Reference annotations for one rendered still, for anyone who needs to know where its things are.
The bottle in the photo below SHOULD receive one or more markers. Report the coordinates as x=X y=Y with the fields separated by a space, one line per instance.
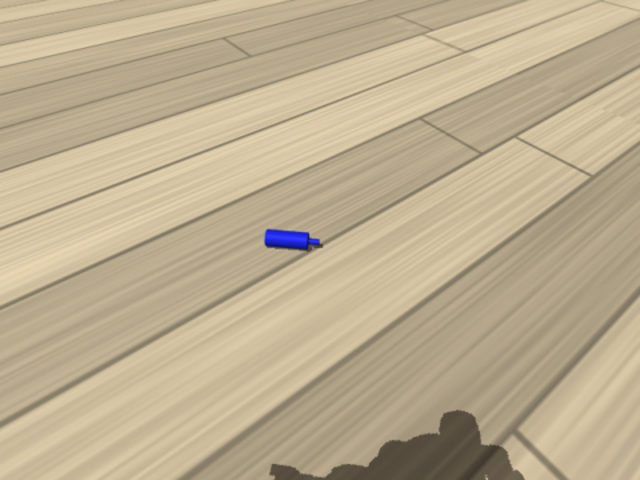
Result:
x=289 y=239

